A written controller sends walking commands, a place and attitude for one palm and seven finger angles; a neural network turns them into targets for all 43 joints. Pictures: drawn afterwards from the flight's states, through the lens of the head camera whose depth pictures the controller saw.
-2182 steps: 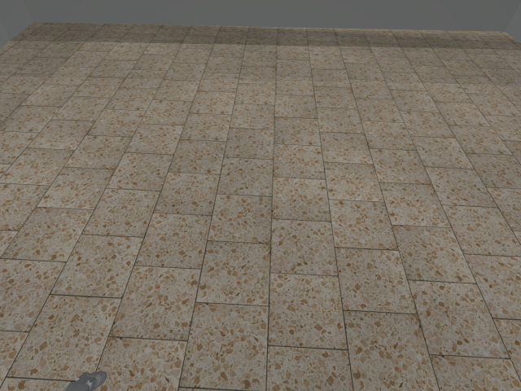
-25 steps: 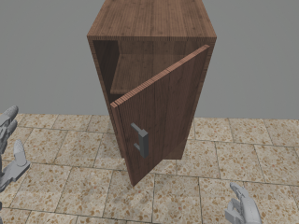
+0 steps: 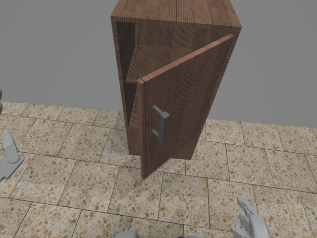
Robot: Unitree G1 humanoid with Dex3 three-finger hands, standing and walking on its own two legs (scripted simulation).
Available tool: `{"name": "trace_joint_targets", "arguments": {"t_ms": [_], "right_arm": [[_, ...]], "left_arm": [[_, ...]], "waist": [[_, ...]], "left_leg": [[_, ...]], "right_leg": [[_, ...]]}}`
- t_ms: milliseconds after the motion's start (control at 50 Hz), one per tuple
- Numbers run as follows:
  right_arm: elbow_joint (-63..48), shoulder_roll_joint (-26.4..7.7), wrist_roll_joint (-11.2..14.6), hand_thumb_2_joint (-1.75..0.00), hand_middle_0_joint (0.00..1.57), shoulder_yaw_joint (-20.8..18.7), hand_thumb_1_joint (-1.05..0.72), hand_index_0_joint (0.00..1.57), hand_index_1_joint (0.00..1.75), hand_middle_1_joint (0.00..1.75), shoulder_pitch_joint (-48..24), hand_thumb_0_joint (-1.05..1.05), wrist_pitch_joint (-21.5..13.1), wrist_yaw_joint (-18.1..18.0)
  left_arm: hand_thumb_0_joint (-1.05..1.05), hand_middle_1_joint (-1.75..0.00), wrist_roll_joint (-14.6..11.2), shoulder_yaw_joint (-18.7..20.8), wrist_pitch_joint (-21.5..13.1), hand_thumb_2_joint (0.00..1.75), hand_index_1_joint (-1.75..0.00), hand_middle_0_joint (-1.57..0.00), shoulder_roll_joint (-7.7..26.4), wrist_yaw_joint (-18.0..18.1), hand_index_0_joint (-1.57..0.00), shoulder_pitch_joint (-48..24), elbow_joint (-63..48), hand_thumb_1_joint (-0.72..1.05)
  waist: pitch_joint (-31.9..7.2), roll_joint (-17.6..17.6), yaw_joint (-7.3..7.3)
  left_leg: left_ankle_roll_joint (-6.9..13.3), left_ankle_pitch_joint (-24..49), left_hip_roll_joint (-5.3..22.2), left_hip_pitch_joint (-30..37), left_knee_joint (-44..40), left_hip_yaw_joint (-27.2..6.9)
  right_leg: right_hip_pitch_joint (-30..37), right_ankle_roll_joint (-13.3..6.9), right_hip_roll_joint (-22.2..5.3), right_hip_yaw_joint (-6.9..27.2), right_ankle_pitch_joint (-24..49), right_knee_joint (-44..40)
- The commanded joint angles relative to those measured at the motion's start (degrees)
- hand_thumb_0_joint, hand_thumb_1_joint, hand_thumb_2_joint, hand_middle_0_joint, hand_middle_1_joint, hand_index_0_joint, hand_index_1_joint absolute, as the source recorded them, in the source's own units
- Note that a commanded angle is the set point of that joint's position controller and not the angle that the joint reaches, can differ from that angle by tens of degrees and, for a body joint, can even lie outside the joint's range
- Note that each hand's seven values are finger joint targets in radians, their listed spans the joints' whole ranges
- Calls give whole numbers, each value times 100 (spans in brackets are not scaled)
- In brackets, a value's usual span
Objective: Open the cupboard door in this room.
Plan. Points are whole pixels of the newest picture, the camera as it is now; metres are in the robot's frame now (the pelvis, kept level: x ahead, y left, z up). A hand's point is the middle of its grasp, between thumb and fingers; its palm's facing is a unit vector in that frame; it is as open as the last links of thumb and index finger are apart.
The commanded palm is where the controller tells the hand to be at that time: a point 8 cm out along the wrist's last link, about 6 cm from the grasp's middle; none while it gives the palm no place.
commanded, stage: step back with the hand held close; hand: left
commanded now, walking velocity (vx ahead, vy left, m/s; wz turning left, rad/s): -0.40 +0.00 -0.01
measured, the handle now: (159, 125) +0.43 +0.03 +0.00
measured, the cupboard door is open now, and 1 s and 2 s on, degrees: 45 45 45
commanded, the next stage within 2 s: stop stepping back and stand still in 0.56 s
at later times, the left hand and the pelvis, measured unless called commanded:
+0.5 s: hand (8, 188) +0.16 +0.25 +0.18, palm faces +0.29 -0.81 -0.51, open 7.4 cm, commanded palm +0.09 +0.30 +0.19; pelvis -0.06 +0.00 +0.01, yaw -2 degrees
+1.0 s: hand out of the picture -0.02 +0.26 +0.21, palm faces +0.41 -0.81 -0.43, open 7.4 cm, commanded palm -0.05 +0.31 +0.19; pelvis -0.21 +0.01 +0.01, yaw -3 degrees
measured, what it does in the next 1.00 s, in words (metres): walks backwards: right foot, then right foot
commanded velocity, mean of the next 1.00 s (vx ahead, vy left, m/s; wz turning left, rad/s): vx -0.14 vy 0.00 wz -0.01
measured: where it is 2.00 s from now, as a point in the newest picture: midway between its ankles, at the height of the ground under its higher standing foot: outside the picture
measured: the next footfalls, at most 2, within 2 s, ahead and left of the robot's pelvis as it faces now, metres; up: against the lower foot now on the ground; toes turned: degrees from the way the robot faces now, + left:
right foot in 0.20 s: -0.04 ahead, -0.12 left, +0.00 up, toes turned +2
right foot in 0.88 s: -0.26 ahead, -0.08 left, +0.00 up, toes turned -3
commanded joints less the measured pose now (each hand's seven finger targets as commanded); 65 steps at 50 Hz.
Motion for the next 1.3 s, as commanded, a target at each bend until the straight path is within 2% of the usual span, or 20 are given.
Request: {"name": "trace_joint_targets", "arguments": {"t_ms": [0, 160, 280, 400, 460, 500, 540, 640, 700, 780, 820, 840, 880, 920, 1020, 1060, 1100, 1180, 1240, 1280], "right_arm": [[-905, -883, 3, -90, 20, -318, -90, 20, 30, 30, -534, 0, -374, -134], [-684, -728, -65, -90, 20, -367, -90, 20, 30, 30, -667, 0, -558, -2], [-525, -657, 83, -90, 20, -375, -90, 20, 30, 30, -666, 0, -461, -17], [-798, -488, 66, -90, 20, -229, -90, 20, 30, 30, -1056, 0, -213, -61], [-708, -719, 26, -90, 20, -263, -90, 20, 30, 30, -955, 0, -119, -151], [-715, -708, -73, -90, 20, -354, -90, 20, 30, 30, -707, 0, -225, -97], [-680, -792, -155, -90, 20, -392, -90, 20, 30, 30, -765, 0, -392, -23], [-611, -809, -12, -90, 20, -412, -90, 20, 30, 30, -731, 0, -564, 8], [-606, -693, -55, -90, 20, -284, -90, 20, 30, 30, -789, 0, -579, -41], [-570, -585, -156, -90, 20, -258, -90, 20, 30, 30, -677, 0, -603, -69], [-482, -460, -82, -90, 20, -209, -90, 20, 30, 30, -556, 0, -534, -11], [-435, -481, -125, -90, 20, -213, -90, 20, 30, 30, -585, 0, -438, -18], [-426, -570, -132, -90, 20, -167, -90, 20, 30, 30, -527, 0, -309, 82], [-334, -474, -3, -90, 20, -240, -90, 20, 30, 30, -402, 0, -332, 51], [-192, -591, 38, -90, 20, -115, -90, 20, 30, 30, -261, 0, -562, -313], [-371, -779, 83, -90, 20, -174, -90, 20, 30, 30, -95, 0, -648, -293], [-279, -619, -66, -90, 20, -150, -90, 20, 30, 30, -157, 0, -725, -210], [-316, -649, 8, -90, 20, -220, -90, 20, 30, 30, -282, 0, -884, 2], [-457, -680, 3, -90, 20, -200, -90, 20, 30, 30, -447, 0, -828, -3], [-520, -561, -24, -90, 20, -217, -90, 20, 30, 30, -496, 0, -681, -60]], "left_arm": [[0, -30, -70, 872, -420, 90, -30, -20, 1186, 148, -20, -233, -1321, 90], [0, -30, -167, 753, -432, 90, -30, -20, 997, -17, -20, 243, -876, 90], [0, -30, -223, 667, -439, 90, -30, -20, 1398, -28, -20, -288, -1116, 90], [0, -30, -297, 1199, -330, 90, -30, -20, 1800, -76, -20, 564, -1232, 90], [0, -30, -299, 1082, -320, 90, -30, -20, 1687, -106, -20, 284, -1196, 90], [0, -30, -401, 1003, -335, 90, -30, -20, 1707, -137, -20, 481, -1165, 90], [0, -30, -328, 741, -399, 90, -30, -20, 1384, -181, -20, 570, -1153, 90], [0, -30, -385, 583, -38, 90, -30, -20, 1295, -70, -20, 424, -1334, 90], [0, -30, -345, 644, 92, 90, -30, -20, 1343, 61, -20, 179, -1487, 90], [0, -30, -268, 646, 149, 90, -30, -20, 1412, 131, -20, 113, -1757, 90], [0, -30, -290, 766, 143, 90, -30, -20, 1654, 112, -20, 397, -1853, 90], [0, -30, -345, 993, 127, 90, -30, -20, 1861, 110, -20, 513, -1986, 90], [0, -30, -383, 1320, -25, 90, -30, -20, 2240, 55, -20, -41, -2406, 90], [0, -30, -356, 674, -1, 90, -30, -20, 1194, -69, -20, -266, -917, 90], [0, -30, -186, 441, 34, 90, -30, -20, 1124, 68, -20, -730, 1, 90], [0, -30, -177, 367, -100, 90, -30, -20, 1143, 67, -20, -1077, -297, 90], [0, -30, -131, 579, -250, 90, -30, -20, 1476, -18, -20, -1139, -545, 90], [0, -30, -152, 490, -131, 90, -30, -20, 1202, -59, -20, 11, -1258, 90], [0, -30, -149, 920, -156, 90, -30, -20, 1559, 24, -20, 614, -1243, 90], [0, -30, -62, 1069, -202, 90, -30, -20, 1571, 105, -20, 617, -817, 90]], "waist": [[-658, 1206, -108], [-564, 783, -76], [-2346, -598, -150], [-1082, -357, -12], [-956, 944, -66], [-1708, 1871, -28], [-1621, 1736, 82], [-1507, 688, -7], [-1221, 1248, -42], [-1295, 2058, 0], [-1373, 441, -108], [-1253, -435, -32], [-827, -818, -148], [-474, -727, -264], [-120, 762, -249], [-274, 1889, -321], [-323, 1018, -356], [-778, 1034, -157], [-592, 1680, -69], [-466, 837, 27]], "left_leg": [[252, -2390, 1028, -1368, -2428, -1464], [355, -160, 1275, -443, -1942, -1235], [-179, 2624, 326, 1772, -472, 123], [-293, 35, -22, 377, -50, -229], [-241, 3739, 459, 1186, -1794, -699], [-27, 5491, 1545, 1896, -2268, -1622], [174, 2814, 1881, 763, -2663, -1678], [444, 1377, 1544, 1228, -2833, -1192], [7, -1670, 1323, 510, -3824, -1097], [-978, -1781, 512, 568, -3706, -311], [-840, -362, -129, 1655, -725, 508], [-599, 10, -222, 1787, 1168, -73], [-547, 10, 173, -128, 2884, -667], [-497, 274, 231, -470, 2092, -323], [-25, -547, 301, 1426, -1496, 83], [712, 36, 1828, 2285, -2112, -2560], [1026, 1147, 2157, 2117, -2303, -2973], [690, 1565, 1498, 1159, -2000, -1120], [387, -1224, 1234, -375, -2368, -511], [122, -2051, 902, -1356, -1323, -187]], "right_leg": [[1391, -1, 183, 336, -1228, 536], [1162, -111, 354, 410, -912, 158], [1414, 238, -470, 869, 4633, -501], [1007, -607, -1043, 1413, 3266, -1088], [928, -47, 178, 520, 2043, -401], [649, -25, 662, 349, -1974, 1213], [1117, -125, 649, 711, -2434, 2556], [572, 17, 526, 371, -1873, 2529], [1239, -66, 685, -116, -2107, 1880], [2178, -367, 1073, -732, -2698, -265], [679, -884, -228, 318, -2329, -2139], [-608, -1286, -1308, 1685, -2179, -2577], [-636, -1661, -2177, 2296, -2093, -2582], [193, -960, -1149, 1249, -2426, -2212], [31, -594, -564, 534, -1872, -467], [-1137, -87, 215, -107, -1992, 1477], [-1335, -74, 88, 152, -2323, 2560], [269, 9, 32, -73, -1258, 1616], [1756, 7, 166, -494, -1072, 921], [2634, -202, 33, -103, -1511, 93]]}}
